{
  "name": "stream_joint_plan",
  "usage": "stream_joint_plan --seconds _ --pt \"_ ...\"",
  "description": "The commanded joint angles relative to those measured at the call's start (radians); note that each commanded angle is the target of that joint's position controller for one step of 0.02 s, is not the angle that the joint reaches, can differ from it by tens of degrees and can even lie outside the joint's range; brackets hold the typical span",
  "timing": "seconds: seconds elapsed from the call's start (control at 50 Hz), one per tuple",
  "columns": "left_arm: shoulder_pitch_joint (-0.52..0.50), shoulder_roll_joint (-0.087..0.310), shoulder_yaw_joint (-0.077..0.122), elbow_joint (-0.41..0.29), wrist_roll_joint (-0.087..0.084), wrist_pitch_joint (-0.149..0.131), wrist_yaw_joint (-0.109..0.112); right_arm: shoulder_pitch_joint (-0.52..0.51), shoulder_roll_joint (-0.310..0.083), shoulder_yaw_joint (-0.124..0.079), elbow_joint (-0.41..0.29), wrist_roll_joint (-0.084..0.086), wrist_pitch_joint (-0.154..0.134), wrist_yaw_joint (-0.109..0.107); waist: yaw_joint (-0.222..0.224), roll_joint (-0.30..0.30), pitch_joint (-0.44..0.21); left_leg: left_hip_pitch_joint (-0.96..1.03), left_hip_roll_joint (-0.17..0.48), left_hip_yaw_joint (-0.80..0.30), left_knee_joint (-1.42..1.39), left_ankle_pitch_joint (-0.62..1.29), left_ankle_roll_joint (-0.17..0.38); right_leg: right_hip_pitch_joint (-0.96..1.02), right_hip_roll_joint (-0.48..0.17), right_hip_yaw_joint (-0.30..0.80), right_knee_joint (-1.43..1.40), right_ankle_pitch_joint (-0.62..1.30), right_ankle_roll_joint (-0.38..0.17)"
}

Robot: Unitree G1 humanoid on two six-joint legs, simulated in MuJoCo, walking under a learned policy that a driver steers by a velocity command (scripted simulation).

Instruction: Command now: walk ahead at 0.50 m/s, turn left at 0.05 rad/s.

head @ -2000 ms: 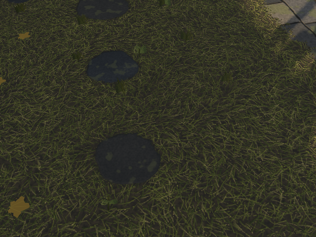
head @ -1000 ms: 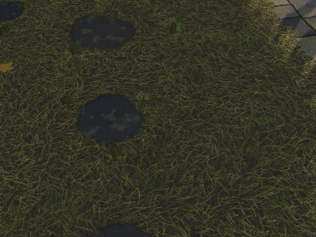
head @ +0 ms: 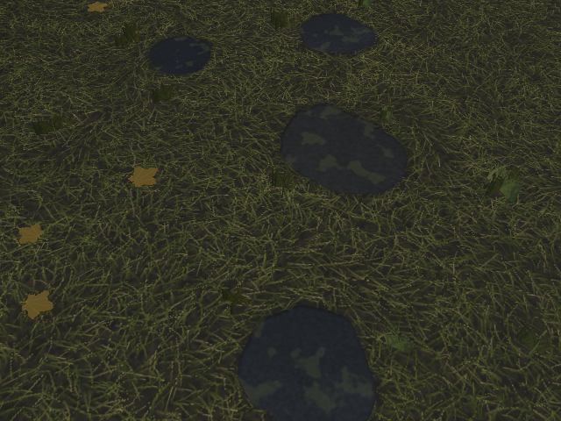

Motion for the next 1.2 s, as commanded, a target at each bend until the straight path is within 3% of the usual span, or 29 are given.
stream_joint_plan --seconds 0.02,0.06,0.08,0.1,0.12,0.14,0.16,0.2,0.3,0.42,0.46,0.54,0.58,0.6,0.62,0.64,0.66,0.7,0.72,0.78,0.88,1.04,1.06,1.08,1.1,1.12,1.14,1.16,1.2 --pt "-0.013 0.089 0.02 -0.064 -0.003 -0.027 0.01 0.012 -0.163 -0.027 -0.016 -0.007 -0.008 -0.014 0.06 0.115 0.028 -0.001 0.312 -0.068 0.144 0.999 0.08 0.075 0.066 -0.029 -0.061 -0.097 -0.056" --pt "0.263 0.129 0.043 0.026 0.003 -0.041 0.03 -0.024 -0.176 -0.03 -0.017 -0.006 -0.004 -0.012 0.183 0.095 -0.115 -0.061 0.274 -0.034 0.463 1.06 0.052 0.395 0.109 -0.034 -0.153 -0.085 -0.102" --pt "0.438 0.198 0.064 0.067 0.028 -0.047 0.042 -0.021 -0.146 -0.018 -0.041 0.006 -0.007 -0.007 0.239 0.019 -0.232 -0.263 0.224 -0.005 0.748 0.744 0.036 0.663 -0.067 0.156 -0.169 -0.158 -0.152" --pt "0.473 0.297 0.089 0.074 0.04 -0.045 0.038 0.103 -0.046 -0.004 -0.054 0.042 -0.007 0.008 0.166 -0.218 -0.333 -0.637 0.007 0.025 1.14 -0.066 -0.009 0.907 -0.354 0.684 -0.274 -0.212 -0.302" --pt "0.37 0.242 0.078 0.065 -0.005 -0.035 0.025 0.035 -0.14 -0.026 -0.051 0.012 -0.006 0.004 0.146 -0.074 -0.283 -0.726 0.037 -0.131 1.22 -0.152 0.015 0.822 -0.322 0.755 -0.354 -0.262 -0.285" --pt "0.256 0.184 0.062 0.044 -0.016 -0.034 0.022 -0.035 -0.139 -0.03 -0.076 0.01 -0.008 0.007 0.104 -0.034 -0.128 -0.763 0.095 -0.124 1.195 -0.067 0.018 0.672 -0.298 0.576 -0.369 -0.273 -0.258" --pt "0.211 0.119 0.044 0.043 -0.011 -0.041 0.018 -0.078 -0.124 -0.026 -0.085 0.008 -0.012 0.011 0.09 0.024 -0.058 -0.746 0.132 -0.112 1.14 -0.011 0.017 0.558 -0.254 0.473 -0.408 -0.2 -0.231" --pt "0.202 0.063 0.023 0.073 -0.01 -0.054 0.025 -0.069 -0.088 -0.022 -0.082 -0.012 0.01 0.021 0.036 -0.009 -0.013 -0.659 0.177 -0.101 1.038 0.032 -0.002 0.423 -0.17 0.318 -0.454 -0.094 -0.171" --pt "0.299 0.118 0.031 0.123 -0.015 -0.08 0.026 -0.173 -0.067 -0.016 -0.118 -0.019 0.042 0.04 0.033 -0.01 0.018 -0.738 0.216 -0.045 0.898 0.133 -0.057 0.408 -0.136 0.208 -0.522 -0.003 -0.178" --pt "0.392 0.111 0.024 0.153 -0.017 -0.078 0.027 -0.401 -0.051 -0.002 -0.194 -0.004 0.038 0.043 0.095 -0.023 0.045 -0.78 0.205 0.014 0.578 0.306 -0.086 0.502 -0.099 0.126 -0.524 0.13 -0.149" --pt "0.413 0.102 0.018 0.167 -0.013 -0.075 0.032 -0.43 -0.039 0.004 -0.2 -0.004 0.033 0.038 0.102 -0.022 0.05 -0.739 0.173 0.04 0.496 0.326 -0.078 0.537 -0.096 0.086 -0.469 0.346 -0.137" --pt "0.41 0.104 0.013 0.185 -0.003 -0.066 0.044 -0.374 -0.061 -0.001 -0.177 -0.005 0.012 0.018 0.083 -0.067 0.005 -0.599 0.114 0.031 0.413 0.269 -0.037 0.606 -0.11 0.086 -0.303 0.625 -0.102" --pt "0.362 0.117 0.016 0.179 -0.015 -0.061 0.05 -0.186 -0.099 -0.019 -0.112 -0.017 -0.012 0.005 -0.005 -0.033 -0.062 -0.401 0.09 0.025 0.252 0.372 -0.008 0.606 -0.072 0.1 -0.09 0.631 -0.066" --pt "0.367 0.103 0.01 0.159 -0.03 -0.064 0.052 -0.071 -0.162 -0.034 -0.083 -0.036 -0.03 -0.005 -0.031 0.027 -0.157 -0.166 0.216 -0.059 0.28 0.74 0.013 0.465 -0.029 0.09 0.09 0.391 -0.039" --pt "0.491 0.002 -0.011 0.14 -0.067 -0.058 0.057 -0.009 -0.249 -0.056 -0.093 -0.048 -0.025 -0.006 0.006 0.234 -0.345 0.168 0.55 -0.331 0.391 1.252 0.158 0.195 0.095 0.021 0.438 -0.343 -0.005" --pt "0.503 0.071 0.01 0.158 -0.068 -0.036 0.072 -0.031 -0.231 -0.058 -0.119 0.01 -0.004 0.003 -0.011 0.204 -0.47 0.167 0.597 -0.406 0.371 1.321 0.24 0.133 0.147 0.088 0.612 -0.617 -0.001" --pt "0.429 0.11 0.03 0.147 -0.039 -0.021 0.073 -0.109 -0.186 -0.048 -0.141 0.02 0.008 0.003 0.015 0.118 -0.367 0.024 0.544 -0.306 0.31 1.152 0.215 0.109 0.096 0.123 0.649 -0.562 0.001" --pt "0.334 0.08 0.037 0.124 -0.007 -0.002 0.056 -0.229 -0.093 -0.019 -0.158 0.011 0.015 -0.015 0.06 0.111 -0.14 -0.238 0.448 -0.163 0.198 0.857 0.142 0.09 0.035 0.113 0.581 -0.451 0.016" --pt "0.339 0.069 0.04 0.12 0.005 0.015 0.047 -0.238 -0.082 -0.015 -0.155 0.012 0.019 -0.027 0.08 0.131 -0.103 -0.328 0.417 -0.111 0.161 0.761 0.121 0.129 0.021 0.107 0.551 -0.409 0.027" --pt "0.371 0.042 0.045 0.115 0.007 0.055 0.04 -0.25 -0.105 -0.021 -0.169 -0.001 0.02 -0.033 0.112 0.122 -0.12 -0.431 0.408 -0.04 0.125 0.632 0.144 0.179 0.038 0.072 0.561 -0.363 0.047" --pt "0.246 0.053 0.045 0.039 0.013 0.091 0.026 -0.267 -0.128 -0.03 -0.181 -0.007 0.036 -0.034 0.097 0.164 -0.089 -0.463 0.409 0.014 0.07 0.225 0.132 0.15 0.003 0.045 0.345 -0.285 0.05" --pt "0.195 0.075 0.045 -0.05 -0.003 0.087 0.006 -0.249 -0.205 -0.062 -0.189 -0.007 0.083 -0.018 0.074 0.139 -0.104 -0.427 0.468 0.061 0.192 0.082 0.057 0.314 0.039 -0.027 0.006 -0.32 -0.002" --pt "0.233 0.086 0.049 -0.042 -0.002 0.077 0.009 -0.231 -0.203 -0.067 -0.182 -0.009 0.091 -0.016 0.089 0.094 -0.1 -0.468 0.447 0.093 0.264 0.072 0.005 0.388 0.049 -0.001 -0.112 -0.257 -0.02" --pt "0.252 0.142 0.061 -0.043 0.004 0.061 0.016 -0.188 -0.166 -0.065 -0.175 -0.011 0.105 -0.008 0.09 -0.08 -0.069 -0.531 0.361 0.174 0.46 -0.02 -0.071 0.41 -0.057 0.192 -0.328 -0.248 -0.052" --pt "0.239 0.3 0.095 -0.071 0.0 0.057 0.027 -0.224 -0.09 -0.045 -0.249 0.006 0.111 -0.011 0.08 -0.342 -0.004 -0.79 0.15 0.195 0.653 -0.307 -0.153 0.413 -0.314 0.596 -0.417 -0.039 -0.179" --pt "0.288 0.28 0.101 -0.05 0.009 0.057 0.04 -0.319 -0.125 -0.048 -0.258 -0.01 0.123 -0.021 0.128 -0.168 0.014 -0.779 0.155 0.03 0.833 -0.282 -0.149 0.361 -0.31 0.534 -0.392 0.074 -0.24" --pt "0.249 0.24 0.09 -0.052 0.006 0.056 0.05 -0.298 -0.113 -0.047 -0.256 0.004 0.128 -0.018 0.085 -0.114 -0.006 -0.766 0.156 -0.016 0.882 -0.202 -0.143 0.347 -0.247 0.441 -0.362 0.076 -0.23" --pt "0.179 0.213 0.081 -0.068 0.001 0.059 0.051 -0.274 -0.116 -0.049 -0.244 0.014 0.12 -0.014 0.05 -0.084 -0.007 -0.757 0.159 -0.039 0.877 -0.113 -0.132 0.348 -0.18 0.368 -0.352 0.052 -0.192" --pt "0.097 0.159 0.063 -0.105 -0.01 0.054 0.048 -0.22 -0.142 -0.058 -0.214 -0.013 0.109 -0.009 0.03 -0.097 -0.076 -0.737 0.14 -0.029 0.92 -0.035 -0.118 0.417 -0.122 0.29 -0.321 0.193 -0.174"
Keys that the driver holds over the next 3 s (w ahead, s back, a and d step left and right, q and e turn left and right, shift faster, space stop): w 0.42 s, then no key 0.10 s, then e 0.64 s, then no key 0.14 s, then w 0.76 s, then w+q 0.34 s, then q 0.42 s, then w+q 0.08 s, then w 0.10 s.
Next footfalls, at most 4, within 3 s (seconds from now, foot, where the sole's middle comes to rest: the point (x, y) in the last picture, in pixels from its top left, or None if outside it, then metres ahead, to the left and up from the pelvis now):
0.06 right None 0.22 -0.10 -0.77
0.60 left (239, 411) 0.49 0.08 -0.77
1.08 right None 0.39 -0.12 -0.77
1.54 left None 0.46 0.06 -0.77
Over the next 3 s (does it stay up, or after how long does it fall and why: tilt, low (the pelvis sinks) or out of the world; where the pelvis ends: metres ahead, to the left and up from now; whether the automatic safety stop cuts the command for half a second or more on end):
stays up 0.94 -0.28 0.01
